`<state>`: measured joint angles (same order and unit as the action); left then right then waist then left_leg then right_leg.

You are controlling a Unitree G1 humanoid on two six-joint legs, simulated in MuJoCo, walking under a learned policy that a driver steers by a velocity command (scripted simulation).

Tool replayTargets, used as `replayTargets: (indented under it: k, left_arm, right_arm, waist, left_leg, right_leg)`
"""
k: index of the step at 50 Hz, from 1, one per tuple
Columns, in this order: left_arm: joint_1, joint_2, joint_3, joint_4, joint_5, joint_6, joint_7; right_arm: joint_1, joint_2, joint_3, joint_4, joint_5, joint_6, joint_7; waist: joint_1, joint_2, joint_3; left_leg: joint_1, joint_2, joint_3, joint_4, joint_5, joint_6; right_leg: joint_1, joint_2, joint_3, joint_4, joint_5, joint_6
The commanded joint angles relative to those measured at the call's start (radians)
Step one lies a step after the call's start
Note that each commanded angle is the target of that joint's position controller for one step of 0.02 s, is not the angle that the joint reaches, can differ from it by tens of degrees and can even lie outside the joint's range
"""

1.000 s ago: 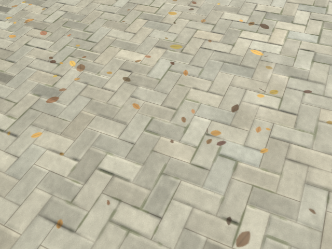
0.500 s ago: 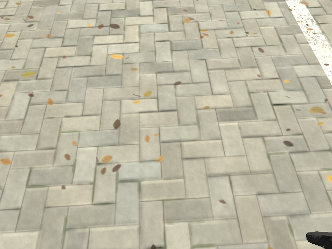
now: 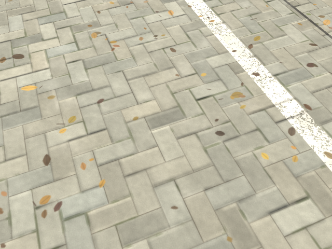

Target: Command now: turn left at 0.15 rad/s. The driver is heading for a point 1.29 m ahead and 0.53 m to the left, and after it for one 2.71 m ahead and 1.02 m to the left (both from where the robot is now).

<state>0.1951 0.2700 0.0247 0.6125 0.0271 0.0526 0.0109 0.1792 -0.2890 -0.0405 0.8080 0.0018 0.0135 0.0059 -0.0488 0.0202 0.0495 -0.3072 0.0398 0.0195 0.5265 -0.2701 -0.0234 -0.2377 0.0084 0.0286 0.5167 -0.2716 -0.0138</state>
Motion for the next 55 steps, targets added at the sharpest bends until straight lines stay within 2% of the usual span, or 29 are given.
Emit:
replayTargets:
  k: [1,3,5,6,8,11,15,17,18,19,20,21,22,23,24,27,30,35,39,41,43,44,45,46,47,48,50,53,55]
  left_arm:
    - [-0.055,0.154,0.047,-0.073,0.024,-0.031,0.004]
    - [-0.017,0.213,0.073,-0.058,0.008,-0.040,0.019]
    - [0.008,0.166,0.063,-0.055,0.005,-0.045,0.032]
    - [-0.007,0.148,0.061,-0.055,-0.002,-0.047,0.036]
    - [-0.048,0.136,0.065,-0.058,-0.009,-0.047,0.040]
    - [-0.075,0.148,0.079,-0.055,-0.007,-0.038,0.039]
    - [-0.071,0.192,0.104,-0.038,-0.034,-0.039,0.020]
    - [-0.093,0.185,0.107,-0.029,-0.056,-0.047,0.010]
    - [-0.050,0.159,0.103,-0.005,-0.056,-0.053,0.003]
    - [-0.046,0.126,0.094,-0.031,-0.023,-0.061,-0.001]
    - [-0.160,0.074,0.069,-0.111,0.006,-0.068,0.008]
    - [-0.194,0.131,0.083,-0.091,-0.001,-0.065,0.012]
    - [-0.202,0.132,0.084,-0.091,-0.020,-0.067,0.016]
    - [-0.180,0.141,0.090,-0.070,-0.019,-0.067,0.026]
    - [-0.166,0.159,0.098,-0.064,-0.010,-0.066,0.035]
    - [-0.110,0.130,0.093,-0.030,-0.011,-0.069,0.028]
    - [-0.131,0.108,0.084,-0.028,-0.018,-0.071,0.027]
    - [-0.172,0.116,0.084,-0.026,-0.025,-0.083,0.017]
    - [-0.144,0.132,0.085,-0.008,-0.026,-0.098,0.000]
    - [-0.117,0.131,0.084,-0.002,-0.040,-0.108,-0.016]
    - [-0.056,0.115,0.086,0.022,-0.055,-0.125,-0.025]
    - [0.010,0.131,0.090,0.035,-0.048,-0.140,-0.021]
    - [0.120,0.187,0.096,0.053,-0.024,-0.153,-0.014]
    - [0.203,0.278,0.121,0.093,0.007,-0.165,-0.030]
    - [0.155,0.228,0.109,0.082,-0.015,-0.176,-0.032]
    - [0.145,0.186,0.095,0.078,-0.031,-0.177,-0.025]
    - [0.170,0.163,0.078,0.083,-0.041,-0.168,-0.019]
    - [0.233,0.127,0.056,0.098,-0.048,-0.161,-0.014]
    - [0.247,0.130,0.054,0.099,-0.051,-0.153,-0.005]
  right_arm:
    - [-0.066,-0.126,-0.021,-0.075,0.007,-0.021,0.004]
    - [-0.059,-0.172,-0.043,-0.075,0.017,-0.008,-0.008]
    - [-0.009,-0.161,-0.059,-0.077,0.032,0.009,-0.006]
    - [0.007,-0.139,-0.060,-0.079,0.035,0.018,-0.007]
    - [-0.009,-0.102,-0.054,-0.096,0.032,0.033,-0.007]
    - [-0.039,-0.070,-0.041,-0.140,0.030,0.042,0.014]
    - [-0.029,-0.097,-0.052,-0.195,0.030,0.053,0.040]
    - [0.029,-0.110,-0.067,-0.198,0.030,0.065,0.040]
    - [0.094,-0.147,-0.088,-0.184,0.024,0.064,0.023]
    - [0.165,-0.296,-0.133,-0.193,0.022,0.056,-0.002]
    - [0.168,-0.369,-0.139,-0.217,-0.020,0.031,0.003]
    - [0.149,-0.301,-0.119,-0.225,-0.022,0.003,0.015]
    - [0.114,-0.273,-0.108,-0.222,-0.009,-0.013,0.009]
    - [0.059,-0.245,-0.102,-0.226,0.016,-0.015,0.000]
    - [0.000,-0.220,-0.091,-0.238,0.032,-0.006,-0.012]
    - [-0.031,-0.210,-0.084,-0.262,0.016,0.011,-0.036]
    - [-0.010,-0.222,-0.089,-0.262,0.022,0.017,-0.046]
    - [-0.029,-0.233,-0.097,-0.281,0.022,0.030,-0.050]
    - [-0.041,-0.207,-0.082,-0.286,0.012,0.036,-0.043]
    - [-0.017,-0.185,-0.068,-0.277,0.022,0.033,-0.033]
    - [-0.002,-0.154,-0.047,-0.260,0.016,0.020,-0.022]
    - [0.015,-0.104,-0.027,-0.250,0.005,0.005,-0.020]
    - [0.012,-0.035,-0.004,-0.259,0.005,-0.011,-0.020]
    - [-0.052,-0.073,-0.017,-0.314,0.046,-0.031,-0.030]
    - [-0.083,-0.155,-0.035,-0.308,0.047,-0.047,-0.035]
    - [-0.084,-0.167,-0.040,-0.290,0.034,-0.059,-0.030]
    - [-0.085,-0.133,-0.034,-0.282,0.002,-0.083,-0.016]
    - [-0.158,-0.066,-0.019,-0.304,0.002,-0.113,-0.009]
    - [-0.195,-0.041,-0.011,-0.314,0.008,-0.127,-0.002]
  waist:
    - [0.038,-0.195,-0.043]
    - [0.076,-0.254,-0.013]
    - [0.070,-0.210,-0.035]
    - [0.061,-0.179,-0.046]
    - [0.058,-0.149,-0.045]
    - [0.070,-0.137,-0.077]
    - [0.069,-0.159,-0.122]
    - [0.025,-0.147,-0.130]
    - [0.001,-0.078,-0.152]
    - [-0.017,0.186,-0.162]
    - [-0.027,0.336,-0.237]
    - [-0.058,0.134,-0.255]
    - [-0.027,0.099,-0.192]
    - [0.008,0.034,-0.139]
    - [0.036,0.040,-0.112]
    - [0.063,0.072,-0.148]
    - [0.050,0.078,-0.145]
    - [0.034,0.132,-0.128]
    - [0.016,0.164,-0.170]
    - [0.011,0.154,-0.192]
    - [0.055,0.134,-0.112]
    - [0.087,0.074,-0.087]
    - [0.109,-0.081,-0.093]
    - [0.113,-0.251,0.008]
    - [0.107,-0.174,0.098]
    - [0.104,-0.139,0.103]
    - [0.103,-0.120,0.045]
    - [0.129,-0.150,0.046]
    - [0.137,-0.157,0.042]
  left_leg:
    - [-0.056,-0.015,-0.005,0.062,-0.044,-0.021]
    - [-0.170,-0.021,-0.004,0.243,-0.143,-0.027]
    - [-0.260,-0.003,-0.046,0.526,-0.296,-0.044]
    - [-0.295,0.011,-0.056,0.580,-0.290,-0.055]
    - [-0.328,0.039,-0.044,0.554,-0.224,-0.077]
    - [-0.253,0.048,0.008,0.406,-0.155,-0.084]
    - [-0.132,0.020,0.077,0.228,-0.105,-0.031]
    - [-0.009,-0.013,0.106,0.073,0.009,0.018]
    - [0.132,-0.040,0.068,-0.026,0.139,0.062]
    - [0.349,0.140,-0.251,-0.096,0.626,0.175]
    - [0.406,0.330,-0.648,-0.149,0.705,0.400]
    - [0.407,0.336,-0.575,-0.178,0.578,0.407]
    - [0.345,0.286,-0.501,-0.186,0.472,0.360]
    - [0.301,0.229,-0.438,-0.188,0.391,0.305]
    - [0.253,0.194,-0.399,-0.188,0.373,0.269]
    - [0.189,0.130,-0.354,-0.176,0.445,0.251]
    - [0.195,0.103,-0.392,-0.161,0.392,0.240]
    - [0.162,0.077,-0.503,-0.129,0.263,0.218]
    - [0.181,0.091,-0.530,-0.051,0.443,0.217]
    - [0.126,0.070,-0.558,-0.093,0.049,0.221]
    - [-0.039,0.028,-0.559,-0.118,-0.388,0.205]
    - [-0.147,-0.020,-0.517,-0.006,-0.472,0.171]
    - [-0.273,-0.140,-0.330,0.293,-0.421,0.104]
    - [-0.507,-0.165,-0.260,0.476,-0.372,0.089]
    - [-0.580,-0.092,-0.266,0.558,-0.263,0.082]
    - [-0.585,-0.065,-0.244,0.584,-0.163,0.077]
    - [-0.560,-0.010,-0.159,0.568,-0.043,0.064]
    - [-0.499,0.009,-0.090,0.462,0.090,0.024]
    - [-0.425,-0.011,-0.066,0.317,0.129,-0.004]
  right_leg:
    - [0.027,-0.215,0.176,-0.218,-0.023,-0.130]
    - [0.071,-0.267,0.192,-0.209,0.127,-0.153]
    - [0.117,-0.344,0.185,-0.170,0.474,-0.217]
    - [0.145,-0.350,0.153,-0.163,0.532,-0.225]
    - [0.176,-0.332,0.086,-0.166,0.515,-0.214]
    - [0.187,-0.314,-0.007,-0.145,0.512,-0.202]
    - [0.197,-0.353,-0.065,-0.084,0.566,-0.176]
    - [0.144,-0.341,-0.130,0.017,0.512,-0.112]
    - [0.063,-0.287,-0.187,0.153,0.442,-0.049]
    - [-0.218,-0.161,-0.246,0.460,0.068,0.058]
    - [-0.470,0.013,-0.085,0.680,-0.451,0.104]
    - [-0.505,-0.018,0.046,0.770,-0.439,0.089]
    - [-0.512,-0.026,0.067,0.756,-0.349,0.064]
    - [-0.517,-0.045,0.073,0.699,-0.255,0.059]
    - [-0.498,-0.052,0.079,0.640,-0.176,0.062]
    - [-0.399,-0.001,0.069,0.605,-0.057,0.094]
    - [-0.396,0.034,0.083,0.464,-0.025,0.115]
    - [-0.336,0.067,0.118,0.272,-0.007,0.117]
    - [-0.235,0.047,0.100,0.185,-0.026,0.098]
    - [-0.120,0.039,0.068,0.103,-0.020,0.069]
    - [0.068,0.032,0.029,-0.031,0.020,0.030]
    - [0.178,-0.046,0.130,-0.094,-0.085,-0.007]
    - [0.268,-0.215,0.399,-0.226,-0.372,-0.089]
    - [0.241,-0.369,0.817,-0.382,-0.702,-0.229]
    - [0.193,-0.392,0.813,-0.384,-0.690,-0.248]
    - [0.196,-0.348,0.689,-0.362,-0.576,-0.220]
    - [0.218,-0.267,0.534,-0.359,-0.436,-0.177]
    - [0.159,-0.198,0.439,-0.392,-0.265,-0.192]
    - [0.115,-0.176,0.384,-0.394,-0.150,-0.196]
